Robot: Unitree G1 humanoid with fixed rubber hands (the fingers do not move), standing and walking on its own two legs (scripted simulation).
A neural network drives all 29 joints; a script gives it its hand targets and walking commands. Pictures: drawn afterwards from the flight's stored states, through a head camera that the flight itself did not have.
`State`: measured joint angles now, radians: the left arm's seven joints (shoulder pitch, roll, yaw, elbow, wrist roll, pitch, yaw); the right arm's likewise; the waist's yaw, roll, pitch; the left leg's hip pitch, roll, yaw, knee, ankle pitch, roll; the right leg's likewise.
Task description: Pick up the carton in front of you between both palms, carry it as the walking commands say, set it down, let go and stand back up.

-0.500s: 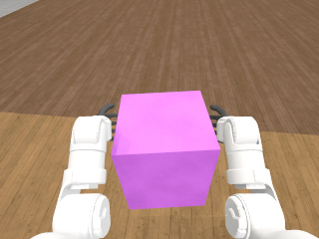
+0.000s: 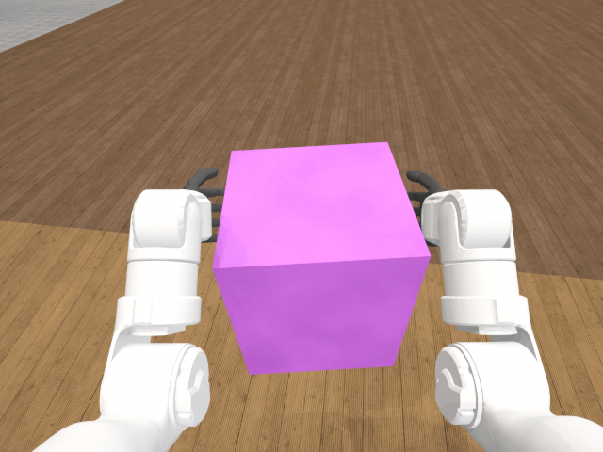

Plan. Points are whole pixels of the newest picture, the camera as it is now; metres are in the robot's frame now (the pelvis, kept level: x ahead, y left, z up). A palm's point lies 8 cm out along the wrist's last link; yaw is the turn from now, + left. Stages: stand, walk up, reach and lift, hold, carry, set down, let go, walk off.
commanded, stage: carry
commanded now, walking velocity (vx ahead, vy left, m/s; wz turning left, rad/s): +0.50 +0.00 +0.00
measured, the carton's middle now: (315, 262) +0.34 +0.00 +0.10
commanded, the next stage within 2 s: none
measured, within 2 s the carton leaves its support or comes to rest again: neither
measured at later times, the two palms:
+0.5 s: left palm (222, 120) +0.62 +0.16 +0.18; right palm (388, 134) +0.58 -0.13 +0.17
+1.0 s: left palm (236, 46) +0.91 +0.17 +0.22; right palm (363, 48) +0.92 -0.13 +0.21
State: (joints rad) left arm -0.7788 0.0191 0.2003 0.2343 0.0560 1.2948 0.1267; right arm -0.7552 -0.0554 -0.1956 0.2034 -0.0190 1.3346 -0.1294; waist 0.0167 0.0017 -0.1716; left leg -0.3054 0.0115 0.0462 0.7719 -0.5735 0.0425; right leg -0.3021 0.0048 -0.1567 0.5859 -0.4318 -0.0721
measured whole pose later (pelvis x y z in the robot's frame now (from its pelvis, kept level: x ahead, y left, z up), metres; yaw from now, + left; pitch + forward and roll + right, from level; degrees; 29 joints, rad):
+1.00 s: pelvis +0.54 +0.00 +0.06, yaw -1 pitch +5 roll +0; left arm -0.80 -0.01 0.27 0.01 0.03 1.28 0.14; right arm -0.81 0.02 -0.28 -0.03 -0.09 1.33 -0.13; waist 0.08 0.02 0.01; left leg -0.78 0.06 0.03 1.12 -0.34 0.03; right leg -0.32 0.00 -0.14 0.49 -0.36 -0.07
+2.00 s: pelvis +1.16 +0.01 +0.11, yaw +0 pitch +5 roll +0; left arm -0.80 -0.02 0.26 0.04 0.06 1.28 0.14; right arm -0.80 -0.01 -0.26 0.02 -0.07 1.33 -0.13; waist 0.03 0.01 -0.05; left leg -0.62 0.06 0.08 0.63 -0.16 0.02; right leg -0.20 -0.02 -0.15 0.43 -0.33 -0.03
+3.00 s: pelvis +1.83 +0.02 +0.09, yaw -2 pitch +2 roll +1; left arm -0.19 -0.12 0.12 -0.29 0.12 1.22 0.08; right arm -0.18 0.14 -0.10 -0.28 -0.13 1.23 -0.09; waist 0.01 -0.05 -0.18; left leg -0.49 0.06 0.24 0.55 -0.09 0.06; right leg 0.02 -0.12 -0.16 0.56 -0.49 0.05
